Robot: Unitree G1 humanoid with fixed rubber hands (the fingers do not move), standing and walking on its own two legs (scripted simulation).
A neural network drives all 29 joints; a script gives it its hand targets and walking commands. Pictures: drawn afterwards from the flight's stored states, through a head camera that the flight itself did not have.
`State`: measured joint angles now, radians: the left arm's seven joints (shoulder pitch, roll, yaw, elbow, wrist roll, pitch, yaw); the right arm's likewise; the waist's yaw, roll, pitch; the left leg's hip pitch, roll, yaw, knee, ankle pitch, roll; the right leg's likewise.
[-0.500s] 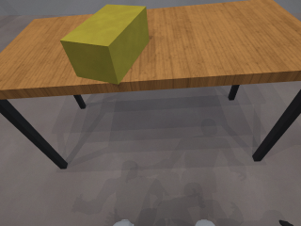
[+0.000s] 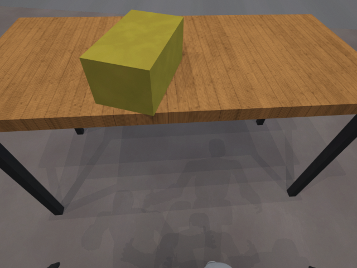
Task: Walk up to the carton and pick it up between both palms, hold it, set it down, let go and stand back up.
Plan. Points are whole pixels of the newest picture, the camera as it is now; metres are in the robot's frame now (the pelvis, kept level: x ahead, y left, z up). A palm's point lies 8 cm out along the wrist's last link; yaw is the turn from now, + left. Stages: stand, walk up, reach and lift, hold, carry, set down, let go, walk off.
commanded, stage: walk up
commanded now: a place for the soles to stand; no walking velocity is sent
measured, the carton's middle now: (141, 58) +0.68 +0.11 +0.11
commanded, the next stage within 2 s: none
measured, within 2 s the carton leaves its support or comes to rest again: neither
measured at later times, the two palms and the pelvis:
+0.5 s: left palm out of the picture +0.09 +0.29 -0.08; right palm out of the picture +0.10 -0.32 -0.08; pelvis +0.00 -0.01 +0.03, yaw -1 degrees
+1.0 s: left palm out of the picture +0.13 +0.41 -0.07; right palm out of the picture +0.09 -0.27 -0.07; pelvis +0.06 +0.06 +0.02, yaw -1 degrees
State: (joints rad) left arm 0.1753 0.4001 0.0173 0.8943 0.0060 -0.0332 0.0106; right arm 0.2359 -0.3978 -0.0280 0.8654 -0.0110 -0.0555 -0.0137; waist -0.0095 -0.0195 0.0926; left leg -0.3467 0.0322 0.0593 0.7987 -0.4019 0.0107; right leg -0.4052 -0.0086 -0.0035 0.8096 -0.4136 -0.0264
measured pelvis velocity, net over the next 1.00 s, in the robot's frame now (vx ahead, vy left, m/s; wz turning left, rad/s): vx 0.06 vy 0.06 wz -0.01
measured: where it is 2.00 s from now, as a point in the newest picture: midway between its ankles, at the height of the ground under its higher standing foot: (156, 256)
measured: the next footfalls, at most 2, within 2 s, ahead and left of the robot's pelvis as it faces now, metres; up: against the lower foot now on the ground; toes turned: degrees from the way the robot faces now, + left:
left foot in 0.88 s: +0.15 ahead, +0.20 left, +0.00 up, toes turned +3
right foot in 1.18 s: +0.21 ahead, -0.03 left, +0.00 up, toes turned -4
